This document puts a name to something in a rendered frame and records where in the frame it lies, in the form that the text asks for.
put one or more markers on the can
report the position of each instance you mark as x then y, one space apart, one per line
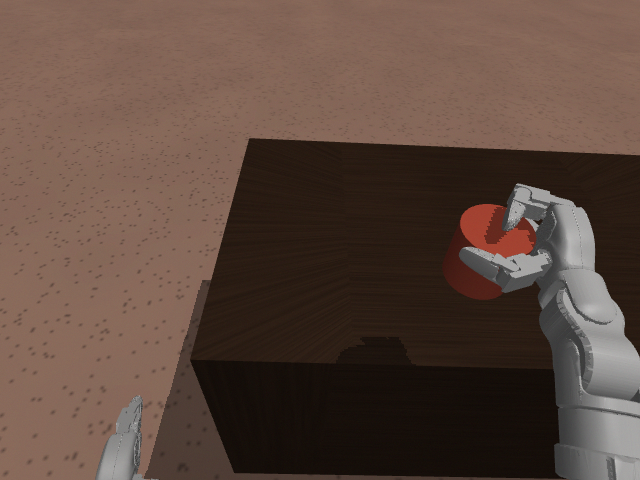
480 226

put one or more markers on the left robot hand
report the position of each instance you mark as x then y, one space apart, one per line
120 458

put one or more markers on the right robot hand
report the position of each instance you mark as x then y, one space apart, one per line
564 240

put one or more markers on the right robot arm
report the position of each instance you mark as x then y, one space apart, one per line
597 379

